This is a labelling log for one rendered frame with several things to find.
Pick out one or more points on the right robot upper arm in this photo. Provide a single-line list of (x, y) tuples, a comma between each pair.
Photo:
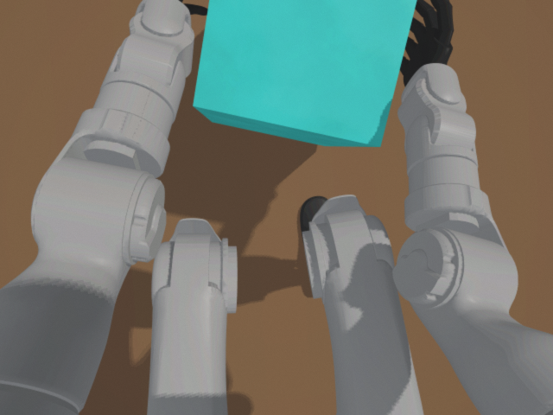
[(461, 288)]

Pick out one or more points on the robot right forearm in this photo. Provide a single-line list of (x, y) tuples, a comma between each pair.
[(442, 165)]

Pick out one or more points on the robot shin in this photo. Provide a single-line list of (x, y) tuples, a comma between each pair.
[(379, 236), (161, 274)]

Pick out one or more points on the right robot hand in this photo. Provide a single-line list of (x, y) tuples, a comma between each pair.
[(434, 40)]

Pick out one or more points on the carton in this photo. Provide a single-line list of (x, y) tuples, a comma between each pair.
[(319, 71)]

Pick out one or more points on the left robot upper arm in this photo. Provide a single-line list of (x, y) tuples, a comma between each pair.
[(92, 222)]

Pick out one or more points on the robot left shin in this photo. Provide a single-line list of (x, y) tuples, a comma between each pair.
[(161, 274)]

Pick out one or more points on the robot left forearm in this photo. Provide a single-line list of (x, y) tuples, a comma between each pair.
[(140, 95)]

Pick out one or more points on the robot right shin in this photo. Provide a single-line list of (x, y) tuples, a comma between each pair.
[(379, 236)]

